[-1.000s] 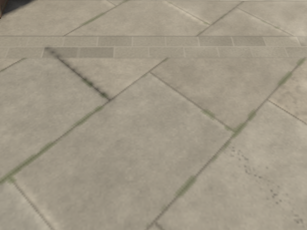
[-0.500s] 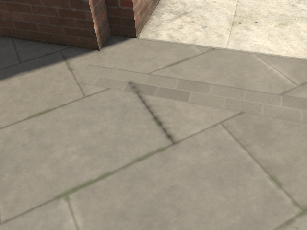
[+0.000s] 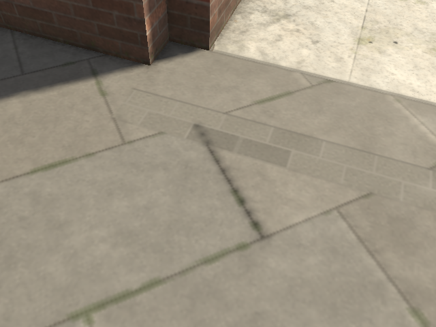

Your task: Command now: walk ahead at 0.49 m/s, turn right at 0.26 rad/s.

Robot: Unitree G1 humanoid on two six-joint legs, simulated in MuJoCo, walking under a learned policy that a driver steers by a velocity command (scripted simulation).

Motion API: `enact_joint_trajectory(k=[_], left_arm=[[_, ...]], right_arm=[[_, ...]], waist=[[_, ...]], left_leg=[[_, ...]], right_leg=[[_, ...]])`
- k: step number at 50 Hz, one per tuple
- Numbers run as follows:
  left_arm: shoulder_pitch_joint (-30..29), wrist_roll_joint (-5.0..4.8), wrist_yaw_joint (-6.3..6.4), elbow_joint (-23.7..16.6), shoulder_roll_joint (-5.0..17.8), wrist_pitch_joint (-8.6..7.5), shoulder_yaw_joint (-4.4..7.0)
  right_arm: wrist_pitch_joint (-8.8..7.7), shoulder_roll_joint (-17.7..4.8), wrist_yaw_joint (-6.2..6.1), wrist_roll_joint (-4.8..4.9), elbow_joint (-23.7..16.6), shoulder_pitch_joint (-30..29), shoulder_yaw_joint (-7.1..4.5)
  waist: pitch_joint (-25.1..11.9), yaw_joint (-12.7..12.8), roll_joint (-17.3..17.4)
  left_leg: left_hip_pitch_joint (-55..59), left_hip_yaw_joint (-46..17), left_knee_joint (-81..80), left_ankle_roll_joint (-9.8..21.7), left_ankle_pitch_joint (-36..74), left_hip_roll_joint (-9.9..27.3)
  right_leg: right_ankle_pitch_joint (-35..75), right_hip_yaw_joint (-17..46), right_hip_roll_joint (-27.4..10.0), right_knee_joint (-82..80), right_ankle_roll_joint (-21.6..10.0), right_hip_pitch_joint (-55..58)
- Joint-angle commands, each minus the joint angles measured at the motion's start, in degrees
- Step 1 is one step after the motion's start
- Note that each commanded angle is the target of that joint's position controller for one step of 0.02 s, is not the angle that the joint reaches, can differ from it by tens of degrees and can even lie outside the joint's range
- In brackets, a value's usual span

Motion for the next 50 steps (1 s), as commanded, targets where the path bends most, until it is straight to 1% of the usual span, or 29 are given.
enact_joint_trajectory(k=[1,4,8,11,13,16,17,18,19,20,21,22,23,24,26,28,31,34,36,39,41,42,43,44,45,46,47,48,50], left_arm=[[2.0,0.06,0.08,-3.3,2.2,1.06,0.94],[-1.8,0.45,0.25,-4.8,2.0,1.38,1.08],[-9.6,0.86,-1.32,-7.4,0.8,0.80,0.23],[-15.4,0.76,-2.57,-10.3,0.2,0.75,-0.37],[-17.6,0.71,-3.39,-12.4,0.8,0.76,-0.31],[-14.8,0.70,-3.96,-13.9,3.3,1.20,0.93],[-9.2,0.57,-3.82,-13.0,5.3,1.40,2.01],[0.0,0.51,-3.13,-10.9,8.4,1.54,3.77],[7.5,0.58,-1.72,-9.7,13.8,2.22,5.54],[3.6,0.38,-1.68,-11.3,17.5,1.61,5.61],[5.5,0.88,-2.03,-12.0,12.7,1.07,4.22],[4.1,1.28,-2.02,-11.6,9.9,0.57,3.47],[0.5,1.03,-2.09,-11.9,8.5,0.21,3.02],[-3.0,1.22,-1.91,-12.6,6.6,0.04,2.45],[-5.6,1.85,-1.49,-14.0,6.1,-0.03,2.13],[-4.9,1.48,-0.93,-13.5,7.1,-0.30,2.35],[-2.9,1.05,0.15,-12.6,8.5,0.11,2.75],[-0.8,0.74,0.57,-11.7,8.8,0.72,2.84],[1.0,0.50,0.55,-10.9,9.2,0.98,2.99],[1.7,0.37,0.74,-10.4,8.4,1.45,2.90],[0.2,0.49,0.87,-10.7,7.8,1.82,2.83],[-0.2,0.68,0.84,-11.2,6.0,1.78,2.21],[-0.4,1.37,0.65,-12.3,2.5,1.53,0.91],[7.2,-0.15,0.69,-14.0,-0.3,1.09,-0.06],[7.3,-0.72,0.96,-12.7,5.6,1.09,0.83],[1.5,-0.29,0.95,-13.0,8.8,1.44,1.77],[-1.5,0.44,1.00,-13.5,8.5,1.73,1.86],[-3.6,0.98,0.76,-14.3,7.8,1.70,1.98],[-3.2,0.33,0.08,-14.6,5.5,2.00,1.77]], right_arm=[[-2.18,-5.6,-0.12,-0.41,-1.1,0.0,-1.86],[-2.61,-6.4,-0.83,-0.86,1.0,1.0,-2.20],[-2.38,-8.2,-1.72,-0.37,2.4,1.9,-2.44],[-1.46,-9.9,-2.12,0.32,4.2,5.3,-2.92],[-0.44,-10.8,-2.27,0.88,5.0,6.3,-3.22],[1.00,-13.4,-2.85,1.19,4.8,5.3,-3.79],[1.52,-14.1,-3.08,1.23,4.6,4.9,-3.92],[1.71,-13.9,-3.29,1.51,4.3,3.9,-3.65],[1.08,-10.9,-3.36,0.21,3.1,5.5,-2.43],[-0.82,-4.0,-2.46,-0.46,0.1,9.3,-0.16],[-3.18,-9.6,-1.28,1.22,-0.6,4.0,-1.15],[-3.97,-10.4,-0.83,2.92,-2.2,-0.4,-1.24],[-4.23,-9.2,-1.17,2.06,-2.3,-1.5,-0.87],[-3.89,-9.8,-1.66,0.63,-1.8,-1.7,-1.30],[-2.38,-9.8,-1.66,-0.16,-1.6,0.2,-1.68],[-1.29,-8.3,-1.86,-0.72,-1.7,-0.1,-1.32],[-0.89,-6.5,-1.98,-0.90,-3.4,-6.5,-0.43],[-1.34,-5.8,-1.33,-0.28,-4.6,-12.4,0.09],[-1.79,-6.7,-0.87,0.35,-5.4,-14.9,-0.11],[-2.65,-8.9,-0.28,0.68,-6.0,-15.0,-1.06],[-3.29,-10.0,-0.30,0.87,-4.9,-10.3,-1.93],[-3.59,-11.3,-0.64,0.41,-3.8,-5.2,-2.76],[-3.78,-14.4,-1.16,-0.59,-3.1,3.3,-3.69],[-2.97,-18.9,-1.03,-1.25,-1.0,8.9,-4.78],[-2.69,-14.0,-0.65,0.19,-1.5,8.2,-3.84],[-2.26,-10.5,-0.92,0.39,-2.1,6.0,-2.85],[-1.79,-9.3,-1.05,-0.07,-2.5,3.3,-2.27],[-1.49,-8.0,-1.15,-0.25,-2.1,1.6,-1.82],[-1.71,-7.0,-1.28,-0.57,-1.1,1.0,-1.36]], waist=[[-1.1,0.4,7.9],[1.3,0.2,6.0],[3.4,-2.3,4.7],[5.3,-4.7,3.6],[5.5,-5.0,3.8],[0.8,-2.0,7.1],[-2.7,1.3,7.9],[-7.4,6.5,6.8],[-13.1,8.5,-1.6],[-19.1,1.6,-14.0],[-23.5,6.1,-6.4],[-15.7,5.7,-3.7],[-9.1,2.6,2.9],[-6.9,0.6,3.6],[-5.0,-2.0,1.9],[-4.0,-2.4,1.8],[-1.9,-0.5,0.3],[-1.5,2.2,-1.9],[-1.4,3.2,-2.7],[-1.6,2.5,-4.0],[-2.5,-0.5,-5.8],[-5.4,-3.1,-5.5],[-12.6,-6.7,0.1],[-19.3,-3.6,19.6],[-16.1,-4.7,16.2],[-9.1,-6.2,10.9],[-5.4,-5.4,7.2],[-2.3,-4.6,6.7],[-1.0,-2.8,9.0]], left_leg=[[5.7,-10.8,-16.6,9.5,10.7,15.3],[6.4,-5.0,-17.5,8.9,16.4,14.9],[7.9,1.4,-18.6,7.0,16.8,13.9],[14.7,2.9,-17.2,6.7,18.3,16.3],[19.7,3.9,-14.5,5.9,22.5,17.6],[23.0,6.4,-4.0,3.9,48.3,17.5],[22.3,7.1,4.3,3.2,55.4,16.7],[16.8,8.3,16.9,1.4,53.5,14.5],[1.7,8.3,35.7,-1.2,30.5,11.2],[-22.2,-0.3,56.9,-4.5,-20.1,-2.9],[-27.7,-12.2,59.6,-3.0,-19.6,-0.3],[-30.3,-11.5,57.2,-1.8,-15.7,2.2],[-28.9,-10.9,50.9,-1.4,-11.5,4.8],[-25.2,-10.6,45.5,-1.7,-9.4,6.8],[-20.0,-10.4,41.3,-2.8,-7.1,7.7],[-19.1,-9.1,36.3,-4.8,-5.0,7.4],[-18.8,-8.1,23.8,-6.7,5.6,5.7],[-14.4,-7.6,11.6,-6.8,15.0,2.8],[-13.0,-8.2,8.1,-6.5,15.8,1.7],[-11.3,-9.7,3.7,-4.9,10.8,0.9],[-5.1,-8.8,1.0,-2.8,7.7,0.6],[3.3,-9.1,-0.2,-1.1,7.7,2.0],[17.3,-17.9,0.3,2.8,4.2,11.4],[35.0,-44.2,-4.7,12.3,-8.9,24.0],[34.0,-50.6,-7.7,12.2,-21.7,25.4],[27.7,-41.8,-8.3,9.6,-20.3,22.9],[21.3,-34.1,-8.8,8.0,-12.8,20.5],[16.2,-28.6,-9.9,7.5,-6.3,18.2],[10.7,-21.4,-12.5,6.9,-0.1,15.3]], right_leg=[[6.0,3.7,-3.1,0.2,0.4,-8.1],[13.3,5.4,-2.1,-5.9,1.3,-12.4],[24.5,0.9,-0.8,-21.3,0.3,-10.2],[23.2,-1.2,-0.6,-27.5,-1.2,-12.8],[18.9,-2.9,0.0,-29.9,-2.5,-14.2],[9.8,-8.3,5.1,-30.6,-5.5,-5.3],[7.5,-9.6,7.6,-30.9,-7.0,2.2],[10.8,-9.2,10.0,-34.9,-9.2,16.2],[13.0,5.5,1.1,-35.9,-12.9,33.9],[4.0,41.1,-12.6,-45.7,-24.9,50.4],[0.3,45.1,-13.5,-50.8,-23.7,52.2],[2.7,36.2,-11.6,-50.6,-20.7,46.4],[9.4,28.7,-8.9,-50.6,-18.5,36.6],[15.1,23.8,-6.8,-51.0,-17.0,29.9],[20.8,20.5,-4.8,-53.5,-17.1,22.0],[25.1,17.0,-3.6,-54.5,-17.3,17.7],[23.1,12.7,-0.5,-54.5,-15.0,14.5],[16.3,12.1,1.3,-53.2,-12.4,13.4],[13.5,14.9,0.2,-51.7,-11.9,14.8],[10.9,20.5,-1.6,-47.1,-11.0,19.7],[12.1,22.4,-1.2,-43.0,-9.6,20.3],[14.1,20.8,1.3,-37.5,-7.8,18.6],[8.5,16.0,4.7,-22.2,-5.5,12.1],[-14.7,8.1,12.3,-4.0,-1.5,-8.1],[-14.8,8.9,7.7,4.4,-0.6,-16.1],[-9.4,8.1,5.8,7.0,-0.1,-18.0],[-5.3,6.2,3.9,6.5,0.2,-16.4],[-2.4,6.1,2.4,4.2,0.4,-15.3],[0.1,5.0,0.5,1.1,0.3,-11.2]])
